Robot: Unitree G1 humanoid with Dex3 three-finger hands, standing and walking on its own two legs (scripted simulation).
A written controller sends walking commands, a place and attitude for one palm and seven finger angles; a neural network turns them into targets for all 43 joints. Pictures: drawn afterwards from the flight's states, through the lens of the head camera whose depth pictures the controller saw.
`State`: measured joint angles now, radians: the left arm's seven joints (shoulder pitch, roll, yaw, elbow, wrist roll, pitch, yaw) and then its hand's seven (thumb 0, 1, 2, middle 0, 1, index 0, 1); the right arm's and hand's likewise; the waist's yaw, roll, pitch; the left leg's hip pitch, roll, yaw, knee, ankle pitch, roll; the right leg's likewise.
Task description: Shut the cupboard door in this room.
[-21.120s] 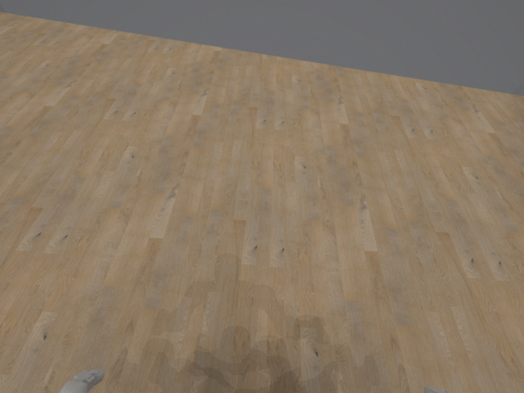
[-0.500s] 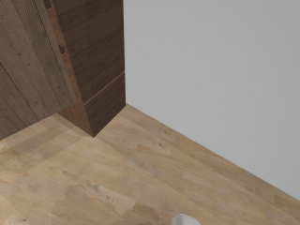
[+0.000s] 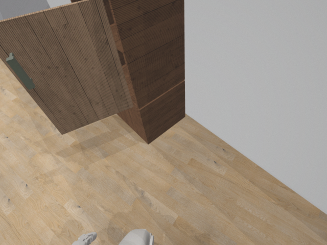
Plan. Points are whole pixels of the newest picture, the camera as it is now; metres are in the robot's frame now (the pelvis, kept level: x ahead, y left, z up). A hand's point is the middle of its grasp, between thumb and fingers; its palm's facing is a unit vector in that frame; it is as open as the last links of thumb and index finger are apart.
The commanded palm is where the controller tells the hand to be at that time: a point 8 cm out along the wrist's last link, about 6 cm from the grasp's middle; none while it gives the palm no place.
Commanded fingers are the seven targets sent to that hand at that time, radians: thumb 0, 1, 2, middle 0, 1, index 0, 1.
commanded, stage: turn to face it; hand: left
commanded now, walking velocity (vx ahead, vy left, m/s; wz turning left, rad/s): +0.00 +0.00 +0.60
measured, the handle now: (21, 71) +0.71 +0.58 +0.07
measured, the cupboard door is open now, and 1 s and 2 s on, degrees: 75 75 75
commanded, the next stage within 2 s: take the last steps up to it in 0.68 s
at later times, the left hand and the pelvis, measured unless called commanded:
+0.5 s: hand out of the picture -0.11 +0.27 -0.18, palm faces +0.34 -0.91 -0.26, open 7.4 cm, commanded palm none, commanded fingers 0.00 0.90 0.90 -0.20 -0.30 -0.20 -0.30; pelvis -0.06 +0.04 +0.00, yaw +16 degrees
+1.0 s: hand out of the picture -0.09 +0.19 -0.15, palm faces +0.41 -0.88 -0.25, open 7.3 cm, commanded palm none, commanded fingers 0.00 0.90 0.90 -0.20 -0.30 -0.20 -0.30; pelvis -0.07 +0.00 +0.01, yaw +22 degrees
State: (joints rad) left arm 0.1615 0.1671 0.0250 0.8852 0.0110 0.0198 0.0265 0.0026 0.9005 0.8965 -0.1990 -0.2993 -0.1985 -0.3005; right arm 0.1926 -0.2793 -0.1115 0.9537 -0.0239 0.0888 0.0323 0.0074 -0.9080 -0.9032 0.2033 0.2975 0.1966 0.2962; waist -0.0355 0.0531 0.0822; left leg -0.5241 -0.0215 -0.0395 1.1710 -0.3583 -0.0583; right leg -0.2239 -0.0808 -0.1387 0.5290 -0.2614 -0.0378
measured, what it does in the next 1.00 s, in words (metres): steps on the spot, turning left: left foot, then right foot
